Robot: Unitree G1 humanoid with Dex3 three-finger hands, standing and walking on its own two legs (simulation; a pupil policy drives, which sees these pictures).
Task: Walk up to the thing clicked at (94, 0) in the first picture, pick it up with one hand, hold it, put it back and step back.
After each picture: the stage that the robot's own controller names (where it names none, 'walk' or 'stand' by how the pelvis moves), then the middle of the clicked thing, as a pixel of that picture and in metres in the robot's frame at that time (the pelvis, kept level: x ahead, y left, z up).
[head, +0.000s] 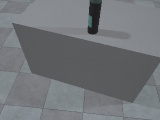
stand; (94, 15) +0.86 -0.06 -0.04
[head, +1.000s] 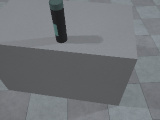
walk; (59, 22) +0.75 +0.17 -0.02
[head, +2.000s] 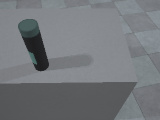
stand; (36, 48) +0.51 +0.21 +0.00
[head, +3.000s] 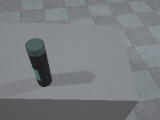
stand; (40, 65) +0.47 +0.19 -0.04
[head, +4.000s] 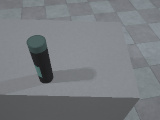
stand; (42, 62) +0.47 +0.19 -0.04
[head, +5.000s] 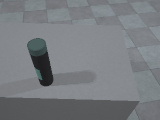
stand; (42, 64) +0.47 +0.19 -0.04
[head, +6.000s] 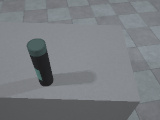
stand; (42, 65) +0.47 +0.19 -0.04
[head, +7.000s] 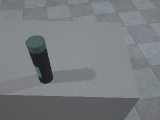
rise first; (41, 62) +0.48 +0.19 -0.04
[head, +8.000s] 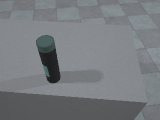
rise first; (50, 61) +0.48 +0.18 -0.04
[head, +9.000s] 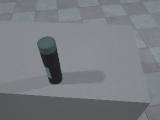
go down; (51, 63) +0.47 +0.18 -0.04
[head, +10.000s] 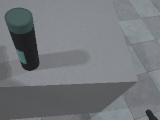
go down; (25, 44) +0.47 +0.17 +0.02
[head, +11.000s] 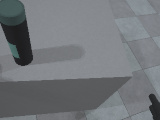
approach; (18, 38) +0.49 +0.17 +0.03
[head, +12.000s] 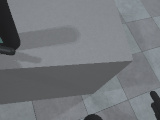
close in; out of the picture +0.50 +0.18 +0.07
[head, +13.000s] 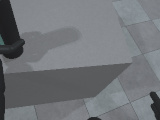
lift; (2, 24) +0.50 +0.18 +0.07
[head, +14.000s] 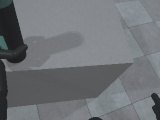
lift; (7, 29) +0.48 +0.17 +0.07
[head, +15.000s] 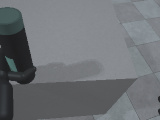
lift; (17, 52) +0.41 +0.18 +0.09
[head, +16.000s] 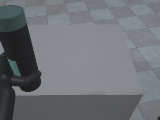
hold; (21, 54) +0.34 +0.18 +0.19
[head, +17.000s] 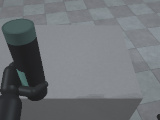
hold; (29, 65) +0.33 +0.16 +0.15
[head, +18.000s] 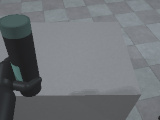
crouch; (24, 60) +0.34 +0.17 +0.15
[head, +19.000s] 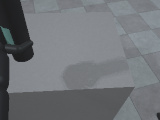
crouch; (13, 24) +0.45 +0.19 +0.18
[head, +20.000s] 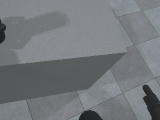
lower; out of the picture +0.54 +0.19 +0.08
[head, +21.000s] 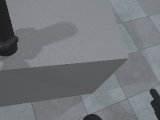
lower; out of the picture +0.51 +0.18 +0.07
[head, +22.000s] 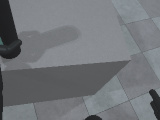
lower; (0, 23) +0.50 +0.18 +0.07
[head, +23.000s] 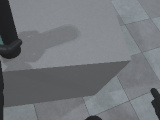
lower; (0, 23) +0.50 +0.18 +0.07
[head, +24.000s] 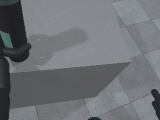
loosen; (12, 27) +0.49 +0.15 +0.07
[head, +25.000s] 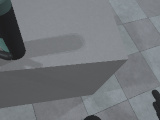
withdraw; (6, 30) +0.48 +0.16 +0.06
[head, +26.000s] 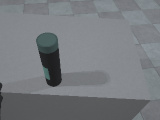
sink last; (51, 63) +0.44 +0.14 +0.01
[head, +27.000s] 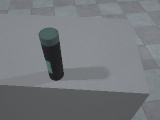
stand; (53, 57) +0.48 +0.15 +0.01
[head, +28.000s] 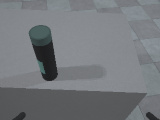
stand; (45, 56) +0.45 +0.16 +0.02
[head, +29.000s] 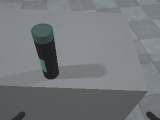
stand; (47, 55) +0.46 +0.15 +0.03
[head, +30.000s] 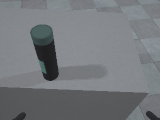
stand; (47, 56) +0.45 +0.15 +0.03
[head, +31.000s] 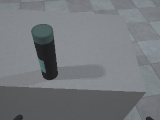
stand; (46, 55) +0.46 +0.15 +0.03
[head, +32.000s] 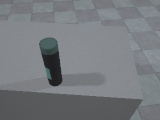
stand; (52, 64) +0.48 +0.15 -0.03
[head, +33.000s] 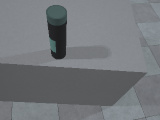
walk; (57, 36) +0.53 +0.10 -0.02
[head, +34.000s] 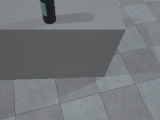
walk; (47, 0) +0.75 +0.21 -0.01
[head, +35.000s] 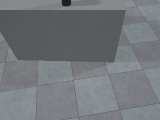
stand; out of the picture +1.08 +0.17 -0.02
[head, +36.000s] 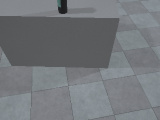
stand; out of the picture +1.08 +0.17 -0.04
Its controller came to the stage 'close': yes
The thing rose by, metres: 0.21
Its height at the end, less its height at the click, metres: +0.00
